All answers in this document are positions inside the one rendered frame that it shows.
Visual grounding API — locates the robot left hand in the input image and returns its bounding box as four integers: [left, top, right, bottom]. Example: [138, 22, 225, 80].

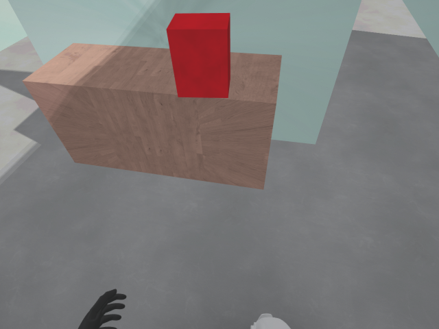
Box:
[78, 289, 126, 329]

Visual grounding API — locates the robot right shin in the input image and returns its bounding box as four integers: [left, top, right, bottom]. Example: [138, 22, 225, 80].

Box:
[257, 313, 273, 321]

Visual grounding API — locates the carton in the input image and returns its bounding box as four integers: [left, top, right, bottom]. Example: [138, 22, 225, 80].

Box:
[167, 13, 230, 98]

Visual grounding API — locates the pedestal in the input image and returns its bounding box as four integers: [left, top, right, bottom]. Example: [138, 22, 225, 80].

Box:
[23, 43, 282, 190]

